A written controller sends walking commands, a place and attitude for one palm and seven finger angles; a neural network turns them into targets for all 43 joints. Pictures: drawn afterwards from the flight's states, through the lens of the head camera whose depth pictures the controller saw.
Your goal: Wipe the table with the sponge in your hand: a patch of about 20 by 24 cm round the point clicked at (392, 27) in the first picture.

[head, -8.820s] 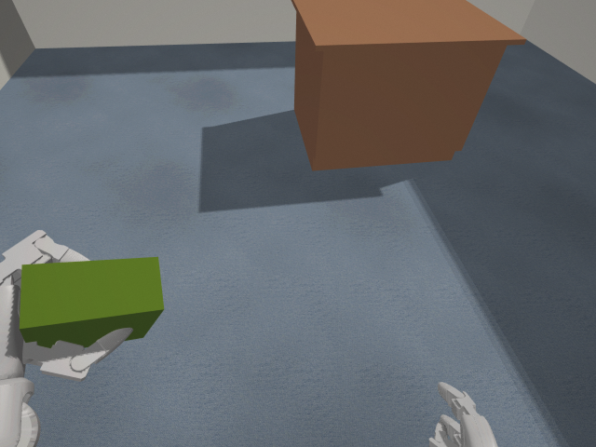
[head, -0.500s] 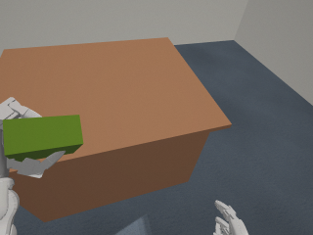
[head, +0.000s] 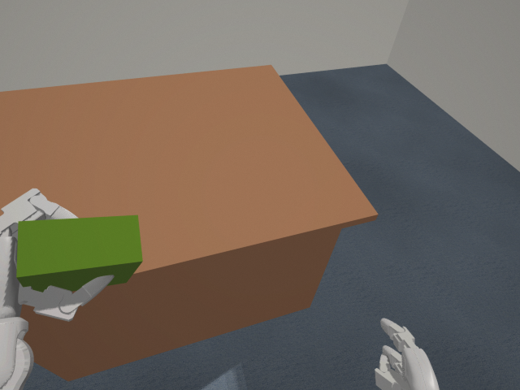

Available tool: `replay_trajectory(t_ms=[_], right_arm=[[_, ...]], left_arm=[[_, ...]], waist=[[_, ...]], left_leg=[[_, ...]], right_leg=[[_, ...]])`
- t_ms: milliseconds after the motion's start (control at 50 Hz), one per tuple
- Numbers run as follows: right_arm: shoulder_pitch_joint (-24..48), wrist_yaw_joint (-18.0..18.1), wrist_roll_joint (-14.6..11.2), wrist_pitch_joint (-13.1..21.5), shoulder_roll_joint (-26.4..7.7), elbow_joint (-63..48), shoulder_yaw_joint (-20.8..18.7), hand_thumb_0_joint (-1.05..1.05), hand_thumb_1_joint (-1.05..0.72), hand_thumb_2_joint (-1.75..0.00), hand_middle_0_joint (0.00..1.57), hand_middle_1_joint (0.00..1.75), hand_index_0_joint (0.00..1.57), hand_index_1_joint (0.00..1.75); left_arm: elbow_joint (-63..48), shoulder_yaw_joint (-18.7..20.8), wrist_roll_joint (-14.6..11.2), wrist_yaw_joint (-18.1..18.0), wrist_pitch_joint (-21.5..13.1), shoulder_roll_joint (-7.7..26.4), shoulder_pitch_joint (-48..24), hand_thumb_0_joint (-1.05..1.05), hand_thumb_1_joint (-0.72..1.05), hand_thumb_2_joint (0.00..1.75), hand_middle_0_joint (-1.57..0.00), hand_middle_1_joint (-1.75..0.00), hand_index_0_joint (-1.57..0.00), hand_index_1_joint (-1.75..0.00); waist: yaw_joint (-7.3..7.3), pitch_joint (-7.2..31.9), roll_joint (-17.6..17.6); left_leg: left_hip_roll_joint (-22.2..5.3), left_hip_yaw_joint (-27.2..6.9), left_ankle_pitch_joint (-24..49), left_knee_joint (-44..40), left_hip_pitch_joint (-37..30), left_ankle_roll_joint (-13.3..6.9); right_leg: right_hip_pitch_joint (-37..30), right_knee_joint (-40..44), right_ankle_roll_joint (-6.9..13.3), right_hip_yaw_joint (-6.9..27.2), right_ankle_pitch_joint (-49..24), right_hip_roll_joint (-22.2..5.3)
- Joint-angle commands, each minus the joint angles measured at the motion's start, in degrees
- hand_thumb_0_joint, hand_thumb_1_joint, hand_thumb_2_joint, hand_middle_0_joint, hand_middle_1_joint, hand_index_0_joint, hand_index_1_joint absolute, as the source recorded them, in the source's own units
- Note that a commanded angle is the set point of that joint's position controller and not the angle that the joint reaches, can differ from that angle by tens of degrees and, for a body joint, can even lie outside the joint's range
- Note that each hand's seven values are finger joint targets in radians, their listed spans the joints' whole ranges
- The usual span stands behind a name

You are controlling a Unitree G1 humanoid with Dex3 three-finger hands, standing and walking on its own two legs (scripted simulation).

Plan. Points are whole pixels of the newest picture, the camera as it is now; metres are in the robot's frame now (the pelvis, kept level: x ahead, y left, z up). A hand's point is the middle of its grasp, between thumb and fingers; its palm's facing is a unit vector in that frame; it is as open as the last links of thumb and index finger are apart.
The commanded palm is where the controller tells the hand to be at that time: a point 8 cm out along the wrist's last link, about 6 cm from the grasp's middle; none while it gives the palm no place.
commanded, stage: come to a stop and stand still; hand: left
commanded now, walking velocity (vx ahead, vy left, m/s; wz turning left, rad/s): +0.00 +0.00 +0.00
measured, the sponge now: (98, 256) +0.23 +0.22 +0.14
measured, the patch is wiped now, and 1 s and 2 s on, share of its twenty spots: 0.00 0.00 0.00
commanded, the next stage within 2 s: look again from close up in 0.28 s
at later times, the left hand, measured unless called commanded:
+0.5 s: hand (78, 258) +0.22 +0.24 +0.15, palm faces +0.41 -0.84 -0.35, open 9.3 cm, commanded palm +0.16 +0.27 +0.17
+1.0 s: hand (78, 251) +0.23 +0.24 +0.15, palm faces +0.42 -0.83 -0.36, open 9.3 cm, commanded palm +0.17 +0.27 +0.17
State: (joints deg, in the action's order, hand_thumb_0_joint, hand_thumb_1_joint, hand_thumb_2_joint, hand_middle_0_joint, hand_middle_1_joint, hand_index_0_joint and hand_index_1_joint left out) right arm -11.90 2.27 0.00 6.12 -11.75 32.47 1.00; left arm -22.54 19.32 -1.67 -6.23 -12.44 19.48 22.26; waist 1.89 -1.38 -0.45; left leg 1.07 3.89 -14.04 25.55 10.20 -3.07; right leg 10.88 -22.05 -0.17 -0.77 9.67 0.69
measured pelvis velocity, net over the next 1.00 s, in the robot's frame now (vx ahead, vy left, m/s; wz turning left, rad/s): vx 0.01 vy -0.01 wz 0.00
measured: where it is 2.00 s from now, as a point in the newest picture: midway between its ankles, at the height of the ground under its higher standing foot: outside the picture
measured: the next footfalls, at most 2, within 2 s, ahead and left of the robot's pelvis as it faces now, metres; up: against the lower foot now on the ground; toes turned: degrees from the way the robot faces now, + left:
right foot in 1.44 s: +0.13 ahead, -0.09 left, +0.00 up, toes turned -2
left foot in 1.74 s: +0.22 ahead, +0.17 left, +0.00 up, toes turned -2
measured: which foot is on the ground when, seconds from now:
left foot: down 0.00-1.00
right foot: down 0.00-1.00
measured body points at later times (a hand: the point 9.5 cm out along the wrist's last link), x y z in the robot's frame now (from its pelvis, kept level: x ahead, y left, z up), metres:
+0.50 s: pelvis +0.00 -0.01 +0.00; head +0.01 +0.00 +0.45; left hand +0.19 +0.28 +0.17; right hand +0.18 -0.24 -0.07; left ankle +0.00 +0.07 -0.74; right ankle +0.03 -0.12 -0.74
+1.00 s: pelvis +0.01 -0.01 +0.00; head +0.01 +0.00 +0.45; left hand +0.20 +0.28 +0.17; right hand +0.18 -0.23 -0.08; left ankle +0.00 +0.07 -0.74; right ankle +0.03 -0.12 -0.74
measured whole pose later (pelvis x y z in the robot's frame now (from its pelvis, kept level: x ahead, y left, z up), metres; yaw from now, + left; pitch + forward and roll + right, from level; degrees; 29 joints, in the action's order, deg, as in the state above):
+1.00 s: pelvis +0.01 -0.01 +0.00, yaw +0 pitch -1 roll -1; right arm -13.4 3.0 -0.1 4.6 -10.9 33.5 0.8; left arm -23.3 19.0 -1.4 -7.3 -10.0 19.3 24.0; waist 1.6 -0.3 0.0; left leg 0.9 3.7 -16.3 27.5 10.1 -2.8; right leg 11.8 -26.1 0.7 -0.9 13.0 0.9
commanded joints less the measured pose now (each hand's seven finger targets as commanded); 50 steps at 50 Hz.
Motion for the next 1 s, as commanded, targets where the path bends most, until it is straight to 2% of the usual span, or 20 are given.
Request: replay_trajectory(t_ms=[0, 60, 80, 160, 200, 260, 320, 360, 400, 460, 500, 540, 560, 620, 680, 780, 840, 900, 960, 980], right_arm=[[4.82, 0.69, 0.08, 2.77, -6.81, -8.76, -2.36, 0.0, -0.9, -0.9, 0.2, 0.3, 0.2, 0.3], [5.47, 0.89, 0.21, 2.87, -6.81, -8.75, -2.24, 0.0, -0.9, -0.9, 0.2, 0.3, 0.2, 0.3], [4.93, 0.86, 0.25, 2.83, -6.69, -8.59, -2.18, 0.0, -0.9, -0.9, 0.2, 0.3, 0.2, 0.3], [5.14, 0.9, 0.17, 2.81, -6.84, -8.69, -2.36, 0.0, -0.9, -0.9, 0.2, 0.3, 0.2, 0.3], [4.74, 0.81, 0.1, 2.56, -6.71, -8.6, -2.39, 0.0, -0.9, -0.9, 0.2, 0.3, 0.2, 0.3], [4.88, 0.85, -0.01, 2.38, -6.8, -8.39, -2.43, 0.0, -0.9, -0.9, 0.2, 0.3, 0.2, 0.3], [4.5, 0.87, -0.07, 2.06, -6.85, -8.32, -2.56, 0.0, -0.9, -0.9, 0.2, 0.3, 0.2, 0.3], [5.0, 0.97, -0.15, 2.02, -6.9, -8.36, -2.56, 0.0, -0.9, -0.9, 0.2, 0.3, 0.2, 0.3], [4.81, 0.97, -0.25, 1.94, -6.92, -8.4, -2.65, 0.0, -0.9, -0.9, 0.2, 0.3, 0.2, 0.3], [5.21, 1.09, -0.2, 2.02, -6.97, -8.34, -2.69, 0.0, -0.9, -0.9, 0.2, 0.3, 0.2, 0.3], [4.83, 1.09, -0.22, 1.95, -6.86, -8.42, -2.72, 0.0, -0.9, -0.9, 0.2, 0.3, 0.2, 0.3], [4.75, 1.05, -0.25, 1.84, -6.79, -8.39, -2.76, 0.0, -0.9, -0.9, 0.2, 0.3, 0.2, 0.3], [4.95, 1.14, -0.17, 1.8, -7.0, -8.27, -2.82, 0.0, -0.9, -0.9, 0.2, 0.3, 0.2, 0.3], [4.65, 1.09, -0.23, 1.62, -6.87, -8.13, -2.82, 0.0, -0.9, -0.9, 0.2, 0.3, 0.2, 0.3], [4.78, 1.1, -0.23, 1.61, -6.81, -8.13, -2.63, 0.0, -0.9, -0.9, 0.2, 0.3, 0.2, 0.3], [4.8, 1.09, -0.13, 1.64, -6.88, -7.94, -2.71, 0.0, -0.9, -0.9, 0.2, 0.3, 0.2, 0.3], [4.73, 1.02, 0.05, 1.48, -7.18, -7.85, -3.18, 0.0, -0.9, -0.9, 0.2, 0.3, 0.2, 0.3], [4.78, 1.19, 0.05, 1.35, -7.3, -7.84, -3.24, 0.0, -0.9, -0.9, 0.2, 0.3, 0.2, 0.3], [4.9, 1.28, -0.08, 1.48, -7.29, -7.76, -3.34, 0.0, -0.9, -0.9, 0.2, 0.3, 0.2, 0.3], [4.69, 1.26, -0.06, 1.52, -7.21, -7.59, -3.3, 0.0, -0.9, -0.9, 0.2, 0.3, 0.2, 0.3]], left_arm=[[-11.41, 4.85, -0.63, -0.95, -2.86, 8.65, -5.86, 0.0, 0.1, 1.3, -1.2, -1.6, -1.2, -1.6], [-12.49, 5.79, -0.45, -1.25, -2.6, 10.16, -6.62, 0.0, 0.1, 1.3, -1.2, -1.6, -1.2, -1.6], [-13.2, 4.89, -0.45, -1.28, -2.64, 9.14, -7.32, 0.0, 0.1, 1.3, -1.2, -1.6, -1.2, -1.6], [-12.93, 6.42, -0.59, -1.53, -2.15, 10.42, -4.97, 0.0, 0.1, 1.3, -1.2, -1.6, -1.2, -1.6], [-12.76, 5.77, -0.78, -1.49, -2.05, 9.42, -4.26, 0.0, 0.1, 1.3, -1.2, -1.6, -1.2, -1.6], [-11.22, 6.23, -0.91, -1.47, -1.64, 9.79, -2.63, 0.0, 0.1, 1.3, -1.2, -1.6, -1.2, -1.6], [-11.02, 5.66, -1.05, -1.45, -1.48, 9.15, -2.48, 0.0, 0.1, 1.3, -1.2, -1.6, -1.2, -1.6], [-11.54, 6.06, -0.99, -1.5, -1.33, 9.89, -2.7, 0.0, 0.1, 1.3, -1.2, -1.6, -1.2, -1.6], [-12.51, 4.99, -0.98, -1.51, -1.36, 9.04, -3.68, 0.0, 0.1, 1.3, -1.2, -1.6, -1.2, -1.6], [-14.22, 6.2, -0.83, -1.72, -1.39, 10.72, -4.4, 0.0, 0.1, 1.3, -1.2, -1.6, -1.2, -1.6], [-14.43, 5.32, -0.89, -1.75, -1.48, 9.54, -4.03, 0.0, 0.1, 1.3, -1.2, -1.6, -1.2, -1.6], [-13.17, 5.57, -1.02, -1.79, -1.29, 9.49, -2.83, 0.0, 0.1, 1.3, -1.2, -1.6, -1.2, -1.6], [-13.64, 6.15, -0.91, -1.77, -1.24, 10.14, -3.01, 0.0, 0.1, 1.3, -1.2, -1.6, -1.2, -1.6], [-12.93, 5.4, -0.96, -1.78, -1.27, 9.26, -3.11, 0.0, 0.1, 1.3, -1.2, -1.6, -1.2, -1.6], [-13.42, 4.25, -0.89, -1.67, -1.29, 8.47, -4.23, 0.0, 0.1, 1.3, -1.2, -1.6, -1.2, -1.6], [-13.41, 4.44, -0.64, -1.72, -1.31, 8.7, -4.99, 0.0, 0.1, 1.3, -1.2, -1.6, -1.2, -1.6], [-13.26, 4.84, -0.43, -1.75, -1.43, 9.08, -4.91, 0.0, 0.1, 1.3, -1.2, -1.6, -1.2, -1.6], [-13.79, 4.74, -0.16, -1.78, -1.47, 8.83, -5.58, 0.0, 0.1, 1.3, -1.2, -1.6, -1.2, -1.6], [-13.64, 5.72, 0.01, -1.88, -1.51, 9.88, -5.43, 0.0, 0.1, 1.3, -1.2, -1.6, -1.2, -1.6], [-13.68, 4.65, 0.02, -1.85, -1.65, 8.77, -5.91, 0.0, 0.1, 1.3, -1.2, -1.6, -1.2, -1.6]], waist=[[-0.57, 6.61, 2.2], [-0.46, 6.24, 3.79], [-0.61, 6.69, 3.69], [-0.43, 7.86, 3.14], [-0.5, 8.25, 2.93], [-0.52, 7.2, 3.05], [-0.61, 7.23, 1.28], [-0.61, 7.11, 3.03], [-0.72, 6.89, 2.76], [-0.64, 7.1, 4.38], [-0.61, 7.5, 4.47], [-0.53, 6.91, 2.64], [-0.63, 6.99, 4.17], [-0.7, 6.55, 3.08], [-0.85, 5.64, 4.41], [-0.85, 5.53, 4.12], [-1.04, 5.92, 4.59], [-1.31, 4.08, 6.87], [-1.41, 3.86, 5.65], [-1.55, 3.81, 5.39]], left_leg=[[-4.26, -5.52, 5.59, -5.93, 1.48, 3.2], [-3.98, -5.62, 3.87, -6.36, 1.37, 2.82], [-4.01, -5.64, 4.41, -6.34, 1.55, 2.83], [-3.87, -5.78, 7.32, -5.92, 0.74, 2.88], [-4.08, -5.72, 8.91, -5.58, 0.63, 2.94], [-4.08, -5.87, 8.09, -5.96, 1.04, 2.91], [-4.22, -5.83, 8.33, -5.71, 1.16, 2.72], [-4.16, -5.88, 8.88, -5.78, 0.85, 2.77], [-4.34, -6.0, 8.47, -6.05, 0.94, 2.76], [-4.31, -6.06, 8.87, -6.26, 0.43, 2.77], [-4.59, -6.24, 9.74, -6.48, 0.62, 2.89], [-4.78, -6.43, 8.78, -6.63, 0.94, 2.77], [-4.69, -6.36, 9.24, -6.63, 0.82, 2.98], [-4.84, -6.48, 7.96, -6.91, 1.45, 2.88], [-4.91, -6.91, 6.65, -7.74, 2.02, 3.01], [-5.23, -7.11, 3.72, -8.49, 2.84, 2.94], [-6.25, -7.83, -4.36, -8.58, 3.59, 1.64], [-8.03, -10.11, -11.94, -10.07, 5.55, 0.32], [-8.26, -9.22, -8.55, -7.21, 4.84, -0.36], [-8.03, -8.87, -6.88, -6.09, 4.93, -0.28]], right_leg=[[-4.06, 3.25, 1.88, 5.03, -6.37, -3.18], [-3.45, 4.39, 1.86, 5.61, -4.43, -3.23], [-4.38, 3.97, 1.9, 5.23, -4.67, -3.14], [-5.53, 3.7, 1.88, 4.94, -7.27, -3.2], [-6.31, 3.25, 1.85, 4.61, -8.95, -3.25], [-5.52, 3.82, 1.72, 4.68, -8.03, -3.33], [-5.9, 3.79, 1.63, 4.72, -8.62, -3.39], [-5.65, 3.67, 1.68, 4.69, -8.97, -3.55], [-5.7, 3.47, 1.65, 4.56, -8.36, -3.31], [-5.63, 3.16, 1.61, 4.43, -8.68, -3.16], [-6.74, 2.44, 1.56, 3.74, -9.03, -2.98], [-6.5, 2.87, 1.44, 3.89, -8.51, -3.12], [-6.3, 2.67, 1.55, 3.92, -8.72, -3.01], [-6.39, 2.83, 1.48, 3.77, -7.79, -3.0], [-5.99, 2.9, 1.47, 3.55, -6.29, -2.88], [-6.2, 2.46, 1.49, 3.4, -4.18, -2.67], [-4.76, 0.37, 2.11, 3.52, 1.68, -2.07], [-2.33, -2.93, 2.54, 2.4, 5.66, -0.83], [-1.05, -4.16, 3.11, 2.44, 3.03, -1.06], [-1.06, -4.62, 3.47, 2.7, 2.18, -1.18]])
